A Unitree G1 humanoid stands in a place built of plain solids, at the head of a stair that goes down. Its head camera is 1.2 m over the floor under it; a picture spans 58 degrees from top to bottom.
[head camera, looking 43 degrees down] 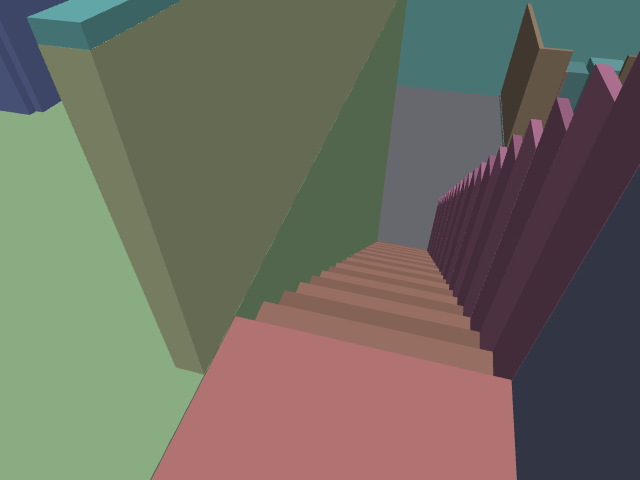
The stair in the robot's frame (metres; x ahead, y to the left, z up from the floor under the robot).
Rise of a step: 0.19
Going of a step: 0.23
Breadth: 0.90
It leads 15 degrees to the right of straight ahead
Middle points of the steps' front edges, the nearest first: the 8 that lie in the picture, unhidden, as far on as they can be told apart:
0.79 -0.14 0.00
1.01 -0.20 -0.19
1.23 -0.27 -0.38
1.45 -0.33 -0.58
1.68 -0.39 -0.77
1.90 -0.45 -0.96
2.12 -0.51 -1.15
2.35 -0.57 -1.35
